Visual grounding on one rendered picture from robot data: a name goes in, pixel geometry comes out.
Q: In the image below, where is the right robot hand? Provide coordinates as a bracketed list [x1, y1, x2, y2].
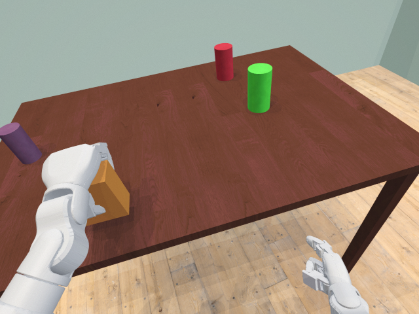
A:
[302, 235, 352, 295]

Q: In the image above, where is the table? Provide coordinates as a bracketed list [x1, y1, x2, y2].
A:
[0, 45, 419, 297]

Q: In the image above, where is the robot left forearm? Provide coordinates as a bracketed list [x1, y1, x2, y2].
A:
[0, 183, 90, 314]

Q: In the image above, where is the sponge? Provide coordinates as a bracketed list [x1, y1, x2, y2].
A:
[86, 160, 130, 226]

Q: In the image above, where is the robot right forearm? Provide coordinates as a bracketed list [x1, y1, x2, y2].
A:
[328, 283, 369, 314]

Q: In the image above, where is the left robot hand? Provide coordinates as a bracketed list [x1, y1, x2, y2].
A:
[42, 143, 115, 219]

